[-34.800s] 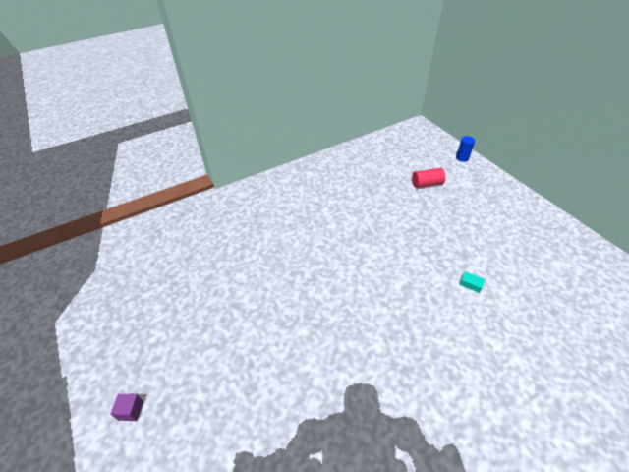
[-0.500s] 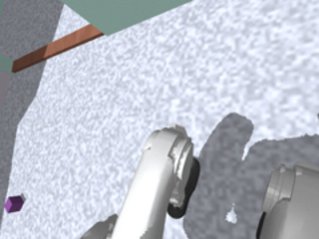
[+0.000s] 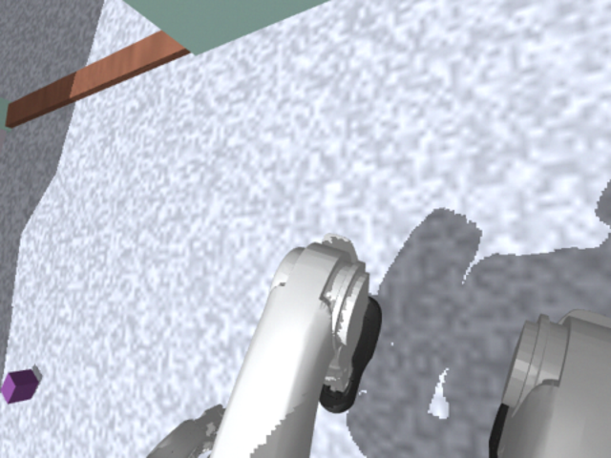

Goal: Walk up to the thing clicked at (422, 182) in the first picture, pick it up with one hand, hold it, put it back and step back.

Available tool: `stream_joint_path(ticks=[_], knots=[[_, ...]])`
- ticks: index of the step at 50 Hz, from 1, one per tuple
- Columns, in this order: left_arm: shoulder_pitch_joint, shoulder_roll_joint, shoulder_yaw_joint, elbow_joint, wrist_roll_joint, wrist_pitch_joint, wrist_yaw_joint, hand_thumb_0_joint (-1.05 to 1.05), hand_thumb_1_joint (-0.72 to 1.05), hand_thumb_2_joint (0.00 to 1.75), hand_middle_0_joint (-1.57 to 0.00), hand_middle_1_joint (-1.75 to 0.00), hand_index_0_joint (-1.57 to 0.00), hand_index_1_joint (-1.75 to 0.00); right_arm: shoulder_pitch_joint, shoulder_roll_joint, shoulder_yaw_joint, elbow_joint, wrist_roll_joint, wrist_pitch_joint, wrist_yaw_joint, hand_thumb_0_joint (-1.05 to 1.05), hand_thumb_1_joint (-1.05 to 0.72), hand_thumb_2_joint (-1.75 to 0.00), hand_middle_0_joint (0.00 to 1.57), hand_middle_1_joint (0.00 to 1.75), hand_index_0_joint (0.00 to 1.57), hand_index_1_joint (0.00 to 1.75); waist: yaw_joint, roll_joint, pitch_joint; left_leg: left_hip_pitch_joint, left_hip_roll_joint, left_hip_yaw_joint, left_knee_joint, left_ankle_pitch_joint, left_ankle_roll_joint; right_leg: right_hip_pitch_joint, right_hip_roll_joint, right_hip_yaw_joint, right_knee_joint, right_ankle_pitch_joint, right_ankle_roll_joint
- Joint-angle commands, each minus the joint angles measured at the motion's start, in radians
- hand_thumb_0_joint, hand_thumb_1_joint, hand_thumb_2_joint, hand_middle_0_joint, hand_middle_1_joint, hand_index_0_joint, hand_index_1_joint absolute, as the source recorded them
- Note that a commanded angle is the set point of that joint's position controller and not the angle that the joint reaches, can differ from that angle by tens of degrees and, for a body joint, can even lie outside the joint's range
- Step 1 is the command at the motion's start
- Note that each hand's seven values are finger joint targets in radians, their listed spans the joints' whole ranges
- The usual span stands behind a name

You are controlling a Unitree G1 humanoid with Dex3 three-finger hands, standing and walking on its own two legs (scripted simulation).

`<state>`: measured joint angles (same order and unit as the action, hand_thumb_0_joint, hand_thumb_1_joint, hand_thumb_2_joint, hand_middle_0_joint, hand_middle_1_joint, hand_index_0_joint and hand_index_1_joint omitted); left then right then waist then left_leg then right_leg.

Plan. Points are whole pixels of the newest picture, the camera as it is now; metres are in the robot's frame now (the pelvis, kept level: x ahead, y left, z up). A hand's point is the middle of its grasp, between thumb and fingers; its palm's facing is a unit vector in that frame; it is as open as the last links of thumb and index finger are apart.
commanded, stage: settle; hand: right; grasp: from above
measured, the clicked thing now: out of the picture +0.46 -0.31 -0.27
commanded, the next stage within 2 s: lift in 1.00 s
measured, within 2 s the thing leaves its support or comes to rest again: leaves its support in 0.36 s
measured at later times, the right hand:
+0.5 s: hand out of the picture +0.45 -0.33 -0.21, palm faces -0.40 +0.10 -0.91, open 10.4 cm
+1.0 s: hand out of the picture +0.44 -0.31 -0.12, palm faces -0.48 +0.07 -0.87, open 10.1 cm
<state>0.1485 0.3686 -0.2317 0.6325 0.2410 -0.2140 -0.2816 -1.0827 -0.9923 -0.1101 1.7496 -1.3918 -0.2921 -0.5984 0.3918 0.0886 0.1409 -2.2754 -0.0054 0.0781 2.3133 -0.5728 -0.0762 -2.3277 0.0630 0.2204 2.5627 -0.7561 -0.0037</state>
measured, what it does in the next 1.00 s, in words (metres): stands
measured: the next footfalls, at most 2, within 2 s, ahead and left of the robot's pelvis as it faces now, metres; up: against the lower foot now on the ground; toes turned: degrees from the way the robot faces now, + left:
none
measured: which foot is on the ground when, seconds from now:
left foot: down 0.00-1.00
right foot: down 0.00-1.00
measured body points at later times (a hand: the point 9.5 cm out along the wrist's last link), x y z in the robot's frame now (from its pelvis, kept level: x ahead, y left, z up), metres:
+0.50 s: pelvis +0.00 +0.00 +0.00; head +0.25 -0.13 +0.36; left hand +0.05 +0.27 -0.05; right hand +0.47 -0.33 -0.16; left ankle +0.14 +0.14 -0.27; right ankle +0.06 -0.11 -0.27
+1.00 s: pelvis -0.01 +0.01 +0.04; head +0.22 -0.08 +0.41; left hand +0.08 +0.29 -0.05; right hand +0.46 -0.31 -0.07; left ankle +0.14 +0.15 -0.27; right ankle +0.06 -0.11 -0.27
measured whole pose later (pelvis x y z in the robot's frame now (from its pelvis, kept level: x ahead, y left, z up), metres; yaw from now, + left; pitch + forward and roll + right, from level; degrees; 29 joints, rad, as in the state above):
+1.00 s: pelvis -0.01 +0.01 +0.04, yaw -5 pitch +33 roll +10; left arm 0.18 0.33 -0.08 0.66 0.13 -0.05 -0.19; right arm -0.99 -0.77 -0.05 1.39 -1.30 -0.30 -0.28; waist 0.26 -0.02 -0.03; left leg -2.24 0.04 0.02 2.21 -0.56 -0.06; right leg -2.27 0.07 0.14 2.38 -0.70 0.01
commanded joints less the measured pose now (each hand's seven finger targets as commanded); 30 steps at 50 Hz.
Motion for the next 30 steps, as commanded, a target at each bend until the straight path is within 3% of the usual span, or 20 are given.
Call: stream_joint_path(ticks=[1,2,3,7,10,11,12,14,18,20,21,22,23,24,25,26,27,28,30], knots=[[0.212,0.318,0.095,0.013,-0.003,0.011,0.018,0.0,0.9,0.9,-0.2,-0.3,-0.2,-0.3,-0.225,-0.181,0.001,-0.081,0.021,0.001,-0.021,0.0,-0.61,-0.73,0.95,0.63,0.95,0.63,0.071,-0.467,-0.626,0.382,-0.024,0.158,-0.14,0.192,0.09,0.458,-0.035,-0.097,-0.318,0.267,0.003],[0.205,0.323,0.096,0.007,-0.007,0.011,0.02,0.0,0.9,0.9,-0.2,-0.3,-0.2,-0.3,-0.234,-0.181,0.001,-0.101,0.025,-0.003,-0.015,0.0,-0.61,-0.75,0.96,0.62,0.96,0.63,0.072,-0.46,-0.602,0.366,-0.023,0.16,-0.147,0.183,0.091,0.438,-0.034,-0.099,-0.31,0.257,0.001],[0.203,0.324,0.099,0.008,-0.01,0.015,0.026,0.0,0.9,0.9,-0.2,-0.3,-0.2,-0.3,-0.212,-0.207,-0.01,-0.107,0.026,-0.005,-0.016,0.0,-0.63,-0.74,0.97,0.62,0.96,0.63,0.051,-0.468,-0.625,0.38,-0.025,0.157,-0.151,0.178,0.093,0.456,-0.034,-0.094,-0.333,0.258,0.004],[0.202,0.332,0.103,0.007,-0.005,0.025,0.031,0.0,0.91,0.9,-0.2,-0.3,-0.2,-0.3,-0.22,-0.205,-0.014,-0.119,0.024,-0.008,-0.008,0.0,-0.73,-0.78,1.11,0.64,1.1,0.65,0.05,-0.507,-0.625,0.335,-0.018,0.164,-0.137,0.165,0.096,0.484,-0.036,-0.077,-0.34,0.255,0.014],[0.206,0.33,0.108,0.0,-0.007,0.029,0.03,0.0,0.91,0.9,-0.2,-0.3,-0.2,-0.3,-0.265,-0.229,-0.03,-0.192,0.021,-0.006,0.0,0.0,-0.8,-0.8,1.16,0.65,1.16,0.66,0.043,-0.552,-0.674,0.333,-0.015,0.158,-0.127,0.184,0.094,0.529,-0.039,-0.074,-0.344,0.274,0.018],[0.201,0.328,0.106,0.004,-0.006,0.032,0.032,0.0,0.91,0.9,-0.2,-0.3,-0.2,-0.3,-0.254,-0.242,-0.05,-0.189,0.027,-0.003,0.001,0.0,-0.8,-0.82,1.17,0.65,1.16,0.66,0.023,-0.565,-0.694,0.322,-0.011,0.162,-0.119,0.177,0.101,0.549,-0.039,-0.064,-0.357,0.28,0.026],[0.194,0.329,0.112,0.009,-0.009,0.034,0.032,0.0,0.91,0.9,-0.2,-0.3,-0.2,-0.3,-0.249,-0.228,-0.036,-0.184,0.025,-0.002,0.004,0.0,-0.81,-0.83,1.19,0.63,1.18,0.65,0.031,-0.569,-0.676,0.317,-0.015,0.159,-0.12,0.169,0.103,0.532,-0.038,-0.073,-0.351,0.263,0.023],[0.192,0.327,0.121,0.007,-0.013,0.037,0.035,0.0,0.91,0.9,-0.2,-0.3,-0.2,-0.3,-0.256,-0.243,-0.052,-0.229,0.019,-0.004,0.0,0.0,-0.84,-0.83,1.21,0.64,1.19,0.65,0.013,-0.593,-0.712,0.317,-0.015,0.155,-0.119,0.174,0.105,0.561,-0.038,-0.071,-0.362,0.268,0.027],[0.207,0.324,0.139,0.022,-0.009,0.037,0.027,0.0,0.91,0.9,-0.2,-0.3,-0.2,-0.3,-0.272,-0.231,-0.071,-0.29,0.003,-0.006,0.008,0.0,-0.91,-0.86,1.27,0.61,1.25,0.64,0.029,-0.595,-0.698,0.29,-0.012,0.151,-0.119,0.192,0.103,0.559,-0.036,-0.089,-0.338,0.297,0.028],[0.211,0.314,0.157,0.027,-0.021,0.043,0.03,0.0,0.91,0.9,-0.2,-0.3,-0.2,-0.3,-0.23,-0.261,-0.107,-0.365,0.014,-0.006,0.004,0.0,-0.91,-0.87,1.28,0.61,1.26,0.65,-0.018,-0.623,-0.777,0.342,-0.015,0.14,-0.133,0.2,0.11,0.572,-0.029,-0.102,-0.36,0.303,0.022],[0.209,0.324,0.179,0.02,-0.028,0.045,0.031,0.0,0.91,0.9,-0.2,-0.3,-0.2,-0.3,-0.23,-0.216,-0.095,-0.403,0.023,-0.004,0.01,0.0,-0.93,-0.88,1.29,0.6,1.26,0.64,-0.016,-0.627,-0.769,0.303,-0.008,0.141,-0.128,0.194,0.115,0.571,-0.027,-0.095,-0.367,0.306,0.029],[0.216,0.309,0.187,0.03,-0.033,0.046,0.026,0.0,0.9,0.9,-0.2,-0.3,-0.2,-0.3,-0.197,-0.205,-0.099,-0.419,0.027,0.002,0.015,0.0,-0.93,-0.87,1.3,0.59,1.27,0.62,-0.035,-0.647,-0.803,0.31,-0.009,0.138,-0.124,0.209,0.113,0.609,-0.029,-0.099,-0.382,0.331,0.032],[0.205,0.297,0.19,0.023,-0.035,0.042,0.02,0.0,0.9,0.9,-0.2,-0.3,-0.2,-0.3,-0.197,-0.143,-0.06,-0.406,0.033,0.009,0.029,0.0,-0.94,-0.84,1.3,0.57,1.27,0.6,-0.016,-0.629,-0.781,0.289,-0.01,0.138,-0.121,0.208,0.112,0.598,-0.03,-0.108,-0.365,0.322,0.029],[0.21,0.303,0.203,0.029,-0.041,0.046,0.021,0.0,0.9,0.9,-0.2,-0.3,-0.2,-0.3,-0.218,-0.169,-0.077,-0.457,0.041,0.011,0.032,0.0,-0.94,-0.82,1.29,0.55,1.27,0.58,-0.037,-0.637,-0.833,0.291,-0.009,0.138,-0.126,0.21,0.112,0.616,-0.03,-0.099,-0.387,0.331,0.029],[0.211,0.297,0.213,0.022,-0.053,0.048,0.021,0.0,0.9,0.9,-0.2,-0.3,-0.2,-0.3,-0.235,-0.114,-0.039,-0.493,0.047,0.017,0.047,0.0,-0.94,-0.81,1.3,0.54,1.27,0.57,-0.038,-0.657,-0.85,0.277,0.0,0.133,-0.127,0.216,0.114,0.63,-0.026,-0.094,-0.401,0.34,0.034],[0.218,0.292,0.223,0.039,-0.054,0.05,0.018,0.0,0.9,0.9,-0.2,-0.3,-0.2,-0.3,-0.225,-0.141,-0.068,-0.462,0.06,0.026,0.056,0.0,-0.95,-0.8,1.31,0.54,1.28,0.57,-0.039,-0.638,-0.847,0.279,0.001,0.126,-0.13,0.205,0.112,0.621,-0.03,-0.098,-0.396,0.318,0.028],[0.227,0.283,0.228,0.038,-0.063,0.055,0.018,0.0,0.9,0.9,-0.2,-0.3,-0.2,-0.3,-0.252,-0.08,-0.019,-0.526,0.065,0.028,0.073,0.0,-0.95,-0.8,1.31,0.52,1.28,0.55,-0.057,-0.669,-0.877,0.272,0.004,0.121,-0.136,0.207,0.113,0.641,-0.026,-0.099,-0.421,0.334,0.032],[0.238,0.285,0.239,0.054,-0.063,0.06,0.015,0.0,0.9,0.9,-0.2,-0.3,-0.2,-0.3,-0.22,-0.103,-0.05,-0.45,0.064,0.041,0.082,0.0,-0.93,-0.79,1.32,0.48,1.28,0.53,-0.047,-0.627,-0.851,0.261,0.005,0.121,-0.138,0.199,0.111,0.624,-0.03,-0.098,-0.414,0.319,0.028],[0.251,0.282,0.246,0.045,-0.07,0.073,0.016,0.0,0.9,0.9,-0.2,-0.3,-0.2,-0.3,-0.182,-0.064,-0.036,-0.444,0.072,0.058,0.119,0.0,-0.94,-0.76,1.32,0.44,1.28,0.49,-0.058,-0.582,-0.819,0.256,0.007,0.11,-0.156,0.19,0.113,0.59,-0.021,-0.109,-0.42,0.324,0.022]])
